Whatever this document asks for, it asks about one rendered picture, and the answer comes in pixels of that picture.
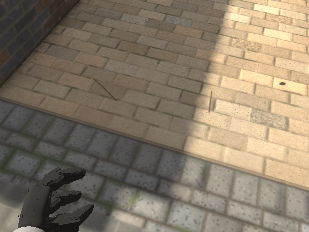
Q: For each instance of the robot left hand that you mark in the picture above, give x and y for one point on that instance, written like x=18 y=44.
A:
x=43 y=199

